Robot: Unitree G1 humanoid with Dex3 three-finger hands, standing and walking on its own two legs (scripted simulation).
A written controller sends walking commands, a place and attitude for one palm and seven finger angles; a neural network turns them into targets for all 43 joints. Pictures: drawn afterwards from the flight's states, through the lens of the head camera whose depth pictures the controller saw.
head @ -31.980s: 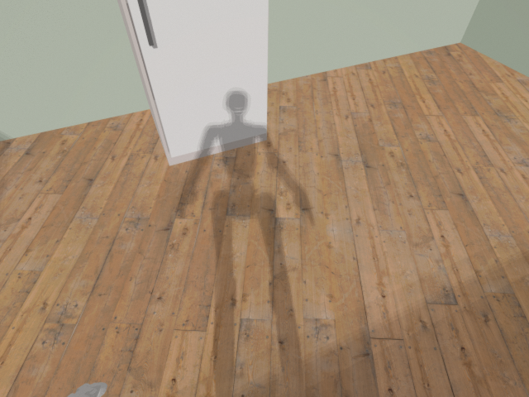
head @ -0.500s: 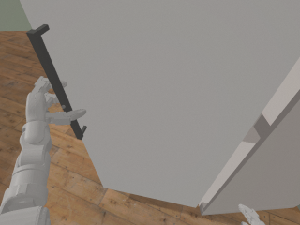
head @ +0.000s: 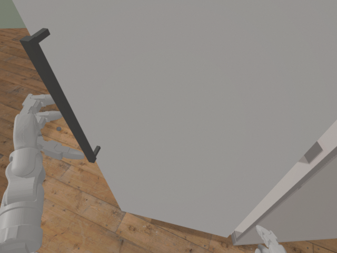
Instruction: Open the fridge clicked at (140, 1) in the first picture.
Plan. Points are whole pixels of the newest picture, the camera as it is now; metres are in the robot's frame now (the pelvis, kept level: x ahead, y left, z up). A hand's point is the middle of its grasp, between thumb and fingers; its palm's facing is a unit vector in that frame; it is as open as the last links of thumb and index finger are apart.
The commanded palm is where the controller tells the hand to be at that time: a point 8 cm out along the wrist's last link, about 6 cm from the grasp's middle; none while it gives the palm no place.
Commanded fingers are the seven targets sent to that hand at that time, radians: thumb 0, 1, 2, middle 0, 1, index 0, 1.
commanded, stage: slip the hand off the handle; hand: left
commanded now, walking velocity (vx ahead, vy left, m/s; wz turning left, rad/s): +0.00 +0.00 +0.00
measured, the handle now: (74, 112) +0.39 +0.26 +0.13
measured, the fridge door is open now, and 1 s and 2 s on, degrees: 73 73 73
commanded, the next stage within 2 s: draw the hand back to the body in 1.16 s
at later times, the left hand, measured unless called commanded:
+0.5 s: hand (30, 129) +0.34 +0.34 +0.12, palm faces +0.37 -0.89 -0.25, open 14.7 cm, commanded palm +0.29 +0.37 +0.13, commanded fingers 0.00 -0.55 0.20 -0.25 -1.15 -0.25 -1.15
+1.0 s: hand (5, 165) +0.25 +0.35 +0.12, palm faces +0.39 -0.88 -0.26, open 14.7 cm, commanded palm +0.21 +0.38 +0.13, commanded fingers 0.00 -0.55 0.20 -0.25 -1.15 -0.25 -1.15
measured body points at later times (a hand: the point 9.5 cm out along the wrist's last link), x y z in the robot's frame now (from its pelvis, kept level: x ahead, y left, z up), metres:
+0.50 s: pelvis +0.01 +0.00 -0.01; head +0.04 +0.01 +0.44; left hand +0.31 +0.39 +0.14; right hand +0.15 -0.25 -0.10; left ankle +0.02 +0.11 -0.72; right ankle +0.01 -0.12 -0.72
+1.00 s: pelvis +0.00 +0.01 -0.01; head +0.01 +0.01 +0.44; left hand +0.22 +0.39 +0.13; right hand +0.18 -0.23 -0.09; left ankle +0.02 +0.11 -0.72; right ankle +0.01 -0.12 -0.72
